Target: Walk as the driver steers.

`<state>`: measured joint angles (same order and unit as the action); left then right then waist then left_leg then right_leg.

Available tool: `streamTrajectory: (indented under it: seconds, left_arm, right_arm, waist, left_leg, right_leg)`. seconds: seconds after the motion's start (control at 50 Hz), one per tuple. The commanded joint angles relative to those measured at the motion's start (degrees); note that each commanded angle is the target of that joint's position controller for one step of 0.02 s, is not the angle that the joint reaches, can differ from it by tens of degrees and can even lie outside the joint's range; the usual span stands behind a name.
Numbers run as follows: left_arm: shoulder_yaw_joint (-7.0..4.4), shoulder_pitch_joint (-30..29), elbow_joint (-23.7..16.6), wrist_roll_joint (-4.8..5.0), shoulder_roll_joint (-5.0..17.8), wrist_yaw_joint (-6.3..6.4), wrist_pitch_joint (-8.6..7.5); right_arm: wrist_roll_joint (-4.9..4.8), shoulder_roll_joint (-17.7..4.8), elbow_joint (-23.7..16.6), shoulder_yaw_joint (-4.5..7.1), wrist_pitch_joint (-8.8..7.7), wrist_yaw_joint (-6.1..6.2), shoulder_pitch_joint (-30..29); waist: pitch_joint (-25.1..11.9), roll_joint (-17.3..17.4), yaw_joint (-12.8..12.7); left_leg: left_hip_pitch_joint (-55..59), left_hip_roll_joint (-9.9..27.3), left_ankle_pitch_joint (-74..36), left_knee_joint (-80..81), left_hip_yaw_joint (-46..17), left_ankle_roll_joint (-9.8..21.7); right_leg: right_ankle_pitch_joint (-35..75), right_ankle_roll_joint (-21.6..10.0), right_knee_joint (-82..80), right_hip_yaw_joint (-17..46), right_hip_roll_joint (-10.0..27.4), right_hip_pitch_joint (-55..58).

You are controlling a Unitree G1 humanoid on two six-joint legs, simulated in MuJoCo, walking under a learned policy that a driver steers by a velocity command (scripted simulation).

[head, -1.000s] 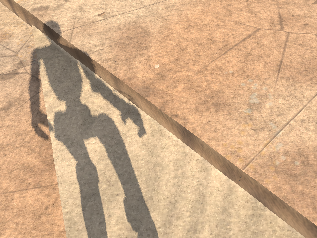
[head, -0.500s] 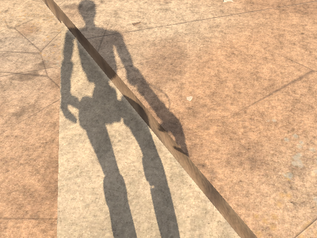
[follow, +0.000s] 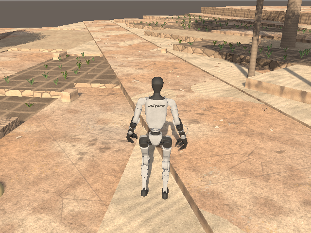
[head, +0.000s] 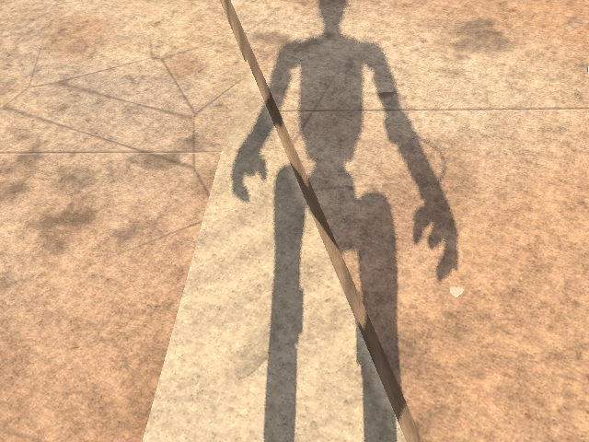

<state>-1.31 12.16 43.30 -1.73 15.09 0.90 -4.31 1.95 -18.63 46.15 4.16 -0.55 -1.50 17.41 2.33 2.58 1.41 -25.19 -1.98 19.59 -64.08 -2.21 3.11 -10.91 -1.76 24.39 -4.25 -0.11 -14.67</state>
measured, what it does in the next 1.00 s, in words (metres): walks ahead, turning right: left foot, then right foot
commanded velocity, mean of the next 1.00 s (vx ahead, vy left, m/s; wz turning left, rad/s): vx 0.50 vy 0.00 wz -0.26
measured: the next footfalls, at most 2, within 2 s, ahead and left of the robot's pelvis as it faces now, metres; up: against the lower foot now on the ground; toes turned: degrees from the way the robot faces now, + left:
left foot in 0.32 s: +0.30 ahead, +0.13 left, +0.00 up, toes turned +4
right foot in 0.86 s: +0.50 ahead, -0.08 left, +0.00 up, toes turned -19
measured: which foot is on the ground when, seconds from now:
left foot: up 0.00-0.30, down 0.32-0.86, up 0.88-1.00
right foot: down 0.00-0.34, up 0.36-0.84, down 0.86-1.00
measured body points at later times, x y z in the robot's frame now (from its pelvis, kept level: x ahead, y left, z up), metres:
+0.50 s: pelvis +0.25 +0.05 +0.00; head +0.27 +0.06 +0.45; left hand +0.28 +0.31 -0.15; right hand +0.35 -0.21 -0.11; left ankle +0.26 +0.12 -0.74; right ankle +0.20 -0.09 -0.65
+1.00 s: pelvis +0.48 -0.03 -0.01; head +0.49 -0.05 +0.44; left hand +0.62 +0.21 -0.14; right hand +0.51 -0.29 -0.14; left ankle +0.46 +0.13 -0.59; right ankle +0.47 -0.07 -0.74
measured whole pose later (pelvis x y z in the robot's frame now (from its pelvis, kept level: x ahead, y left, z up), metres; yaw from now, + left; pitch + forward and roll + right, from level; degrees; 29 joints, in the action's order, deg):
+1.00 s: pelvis +0.48 -0.03 -0.01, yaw -21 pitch +0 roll +0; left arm -4.4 17.2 51.2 0.0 13.4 0.5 -0.6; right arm 2.5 -12.3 45.0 2.0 -3.3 -0.8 11.2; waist 1.5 1.8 -0.2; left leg -32.3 4.3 17.6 -84.4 -0.1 -1.3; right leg -15.0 -7.5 30.4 -0.9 -6.6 -15.6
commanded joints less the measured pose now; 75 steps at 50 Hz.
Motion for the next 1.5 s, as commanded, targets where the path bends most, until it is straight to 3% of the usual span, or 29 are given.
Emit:
streamTrajectory:
  seconds: [0.02, 0.22, 0.3, 0.32, 0.34, 0.36, 0.38, 0.4, 0.44, 0.54, 0.74, 0.8, 0.82, 0.84, 0.86, 0.88, 0.9, 0.92, 0.98, 1.1, 1.2, 1.3, 1.34, 1.38, 1.4, 1.42, 1.44, 1.46, 1.5]
  left_arm:
    - [-1.88, 5.51, -0.37, 0.89, 5.95, -0.32, -1.8]
    - [-2.42, 13.38, 6.68, 1.55, 7.62, -1.21, -1.16]
    - [-2.85, 13.5, 8.68, 1.57, 9.24, -0.78, -0.29]
    - [-2.26, 13.67, 8.0, 1.94, 7.24, -0.84, -0.28]
    - [-0.76, 15.35, 5.05, 2.7, 1.27, -1.07, -0.35]
    - [-1.87, 18.63, 5.89, 2.7, 3.51, -0.41, 0.51]
    - [-2.87, 15.4, 6.43, 1.71, 6.02, -0.09, 1.25]
    - [-2.69, 12.93, 6.35, 1.6, 4.27, -0.48, 1.27]
    - [-2.92, 12.55, 7.14, 0.78, 2.77, -1.12, 2.24]
    - [-3.4, 8.41, 6.02, 0.21, 0.63, -2.54, 4.04]
    - [-1.76, -5.95, 0.61, -0.15, -1.3, -3.07, 4.34]
    - [-2.7, -1.89, 0.87, -0.57, 0.44, -2.29, 4.45]
    - [-3.42, 5.81, 3.62, 0.13, 1.21, -2.31, 3.98]
    - [-4.46, 13.28, 5.97, 0.23, 2.81, -1.92, 3.29]
    - [-6.39, 15.36, 6.71, -0.77, 10.03, -1.18, 2.9]
    - [-7.31, 13.88, 5.43, -0.08, 15.95, -1.49, 3.17]
    - [-7.35, 12.24, 5.47, 1.74, 13.88, -1.15, 3.81]
    - [-6.22, 9.53, 5.51, 2.08, 9.98, -0.59, 3.93]
    - [-4.15, 5.36, 4.97, 2.09, 3.88, 0.25, 2.84]
    - [-4.01, 11.13, 6.4, 1.28, 5.62, 0.25, 0.54]
    - [-4.04, 18.18, 9.15, 0.44, 5.61, 1.18, -0.52]
    - [-3.47, 23.41, 12.05, -1.35, 4.31, 1.95, 0.36]
    - [-2.94, 18.45, 10.74, -0.73, 4.33, 1.77, 1.04]
    - [-2.65, 15.11, 8.94, 1.7, 5.43, 1.08, 1.48]
    - [-4.06, 14.26, 8.66, 2.18, 11.45, 0.06, 0.96]
    - [-4.79, 12.69, 6.55, 4.92, 13.22, -1.28, 0.01]
    - [-4.29, 11.27, 5.6, 6.14, 11.43, -2.4, -0.79]
    - [-3.47, 13.77, 5.29, 2.35, 8.14, -2.86, -1.75]
    - [-2.09, 5.2, 1.17, 0.06, 2.17, -1.97, -0.2]
  right_arm:
    - [0.43, -1.04, -4.11, 0.04, 0.7, -1.17, 0.24]
    - [0.49, 1.73, -8.99, -2.7, -1.0, -2.02, -17.42]
    - [0.93, -0.77, -5.36, -1.69, -2.93, -0.25, -7.3]
    - [1.97, -3.47, -2.65, -0.65, -3.72, 0.54, 1.2]
    - [3.05, -8.97, -2.49, 0.55, -4.04, 1.47, 8.07]
    - [0.86, -11.12, -1.92, 1.44, -2.98, 1.53, 8.11]
    - [-0.16, -6.8, -2.49, 0.51, -2.63, 1.45, 3.34]
    - [-0.52, -2.5, -2.61, -0.67, -3.03, 1.31, -1.03]
    - [-0.58, 1.05, -1.78, -1.61, -4.0, 1.42, -3.81]
    - [-0.85, 0.86, 1.22, -1.07, -6.11, 1.8, -0.73]
    - [0.05, -0.18, 5.17, -1.02, -5.1, 2.73, 4.69]
    - [-0.31, -4.71, 5.75, 0.03, -3.87, 3.09, 5.24]
    - [-0.65, -4.5, 4.98, 0.13, -3.07, 3.04, 4.02]
    - [-1.85, -4.93, 3.84, 0.23, -2.73, 2.57, 1.15]
    - [-1.52, -0.14, 1.52, -0.61, -2.95, 2.2, -1.11]
    - [-1.48, 3.19, -2.58, -1.3, -3.41, 1.44, 3.08]
    - [-0.01, 0.74, -3.54, -1.1, -3.84, 1.08, -3.51]
    - [-0.05, 0.77, -4.49, -1.08, -4.51, 0.84, -5.72]
    - [1.05, 2.98, -4.35, -1.39, -2.95, 0.36, -3.09]
    - [1.38, 3.95, -12.38, -2.77, -0.26, 0.28, -13.14]
    - [0.79, 3.53, -15.33, -3.05, 0.47, 0.79, -18.05]
    - [0.3, 5.35, -21.77, -4.24, -0.7, 1.72, -28.97]
    - [-0.49, 5.77, -21.82, -5.48, -1.24, 0.62, -25.93]
    - [-1.05, 4.48, -17.5, -4.63, -0.22, -0.82, -12.38]
    - [-2.12, 1.86, -14.19, -2.89, 1.05, -0.44, 0.42]
    - [-2.61, -1.29, -11.59, -1.29, 1.26, -0.34, 5.67]
    - [-2.3, -6.06, -8.66, 0.73, 0.78, -0.01, 12.57]
    - [-2.13, -8.49, -10.06, 0.91, 0.6, 1.49, 5.97]
    - [-1.07, -3.98, -10.38, 0.35, 0.44, 3.39, -4.96]
  waist:
    - [-2.38, -8.71, -1.2]
    - [1.32, -8.85, -3.8]
    - [-4.44, -6.9, 2.03]
    - [-10.48, -4.28, 5.08]
    - [-19.14, 6.23, 6.28]
    - [-22.28, 10.94, 5.22]
    - [-13.44, 3.74, 3.37]
    - [-5.72, 2.42, 1.52]
    - [-0.64, 3.02, -1.39]
    - [-0.36, 2.51, -2.86]
    - [2.6, 1.04, -1.61]
    - [-1.09, 3.56, -3.93]
    - [-5.72, 3.16, -6.64]
    - [-8.41, 1.67, -10.95]
    - [-6.57, -7.99, -10.44]
    - [-12.17, -14.2, -4.86]
    - [-8.08, -7.55, -7.62]
    - [-0.84, -6.35, -5.47]
    - [-0.31, -3.29, 0.08]
    - [-1.0, -5.04, -1.3]
    - [-1.35, -7.79, -4.12]
    - [4.71, -6.76, -7.73]
    - [3.39, -3.43, -5.37]
    - [-7.39, -2.68, 0.03]
    - [-16.63, -8.04, 6.38]
    - [-21.8, -1.4, 9.76]
    - [-26.87, 12.44, 13.44]
    - [-36.05, 17.03, 6.77]
    - [-18.9, -6.07, 0.63]
  left_leg:
    - [-10.34, 3.7, -3.24, -0.62, -1.98, -0.85]
    - [-4.03, 2.98, -14.91, 28.64, 5.88, -0.35]
    - [12.69, -0.21, -11.94, 37.77, 6.3, 2.71]
    - [26.62, 4.41, -12.37, 38.23, 2.17, 4.12]
    - [42.53, 22.64, -11.26, 39.38, -17.71, 7.33]
    - [42.44, 28.46, -10.05, 45.89, -31.55, 11.28]
    - [34.85, 25.44, -5.85, 46.99, -24.24, 10.04]
    - [26.73, 22.22, -6.38, 49.72, -17.24, 8.62]
    - [18.44, 17.58, -11.98, 53.42, -7.95, 5.46]
    - [18.87, 16.37, -25.13, 55.03, 2.2, 6.03]
    - [23.97, 18.01, -42.89, 49.64, 13.92, 5.13]
    - [27.57, 19.24, -65.62, 36.39, 15.63, 4.1]
    - [26.58, 17.96, -67.45, 25.71, 16.75, 3.63]
    - [19.41, 15.47, -56.04, 13.22, 17.36, 1.63]
    - [2.34, 8.7, -11.67, -7.71, 15.91, -1.25]
    - [-13.01, 0.48, 8.59, -20.9, 5.32, -4.15]
    - [-19.6, 3.43, 3.64, -23.67, 0.43, -4.34]
    - [-22.65, 5.41, -0.49, -22.87, 0.82, -3.99]
    - [-18.99, 6.62, -3.81, -26.36, 2.11, -4.97]
    - [-30.31, 7.41, -3.33, -23.13, 5.77, -5.53]
    - [-40.44, 9.29, -2.93, -15.37, 5.98, -2.96]
    - [-59.63, 8.52, 15.31, -24.19, 7.72, 0.86]
    - [-45.15, 6.9, 11.47, -10.91, 12.55, 2.03]
    - [-2.59, -0.19, -5.22, 4.33, 17.08, 3.49]
    - [12.78, -3.78, -4.4, 5.21, 14.69, 4.41]
    - [25.95, -3.51, -10.15, 13.24, 9.18, 6.29]
    - [37.28, 12.21, -15.58, 30.91, -18.25, 16.71]
    - [34.67, 19.78, -31.6, 40.1, -45.96, 19.26]
    - [15.08, 15.66, -15.29, 39.26, -36.83, 14.02]
  right_leg:
    - [14.68, -6.37, -12.65, 12.5, 15.56, 9.7]
    - [24.83, -6.65, -13.44, 4.91, 13.11, 10.25]
    - [39.52, -5.18, 2.9, 4.84, 11.82, 12.4]
    - [30.03, -4.16, 14.51, 3.42, 8.95, 4.91]
    - [0.27, -2.44, 33.28, 0.38, 3.27, -10.42]
    - [-19.6, -2.5, 44.75, 3.66, -2.22, -18.75]
    - [-16.03, -3.12, 47.91, 7.48, 1.62, -21.34]
    - [-11.78, -3.01, 46.39, 7.0, 3.4, -21.46]
    - [-7.62, -2.22, 42.62, 6.58, 5.33, -18.03]
    - [-1.2, -0.85, 42.59, 4.9, 5.26, -21.39]
    - [0.29, -3.88, 25.05, -1.71, 3.49, -18.03]
    - [-11.95, -7.15, 17.06, -3.68, -2.07, -8.84]
    - [-3.94, -7.98, 13.77, -5.56, -5.25, 0.34]
    - [1.98, -9.23, 5.16, -3.32, -5.61, 11.53]
    - [2.09, -12.34, 0.13, 15.32, 6.36, 19.8]
    - [15.73, -22.38, -5.64, 45.61, 20.57, 27.55]
    - [1.41, -24.35, -9.9, 43.93, 20.08, 22.9]
    - [-4.08, -22.04, -10.48, 37.68, 17.71, 16.51]
    - [13.57, -16.33, -7.59, 24.8, 9.82, 4.72]
    - [12.77, -14.38, -9.87, 22.32, 5.2, 2.05]
    - [23.63, -12.4, -11.98, 20.53, 9.77, 23.02]
    - [37.92, -10.54, -12.58, 15.59, 14.29, 36.01]
    - [47.25, -9.05, -15.59, 8.44, 10.98, 27.45]
    - [72.93, -8.02, -9.65, 6.41, 8.25, 10.22]
    - [84.3, -6.37, 2.5, 6.46, 11.34, 9.6]
    - [80.18, -2.52, 16.75, 3.82, 6.05, 2.5]
    - [25.04, 2.26, 49.26, 3.53, -5.85, -10.27]
    - [-6.77, 2.47, 72.15, 8.83, -10.46, -9.91]
    - [-3.98, 1.57, 77.41, 9.42, -3.64, -16.15]
Over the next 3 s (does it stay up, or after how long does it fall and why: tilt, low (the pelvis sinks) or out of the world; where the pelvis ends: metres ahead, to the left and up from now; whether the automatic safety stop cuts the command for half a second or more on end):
stays up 0.95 -0.23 0.12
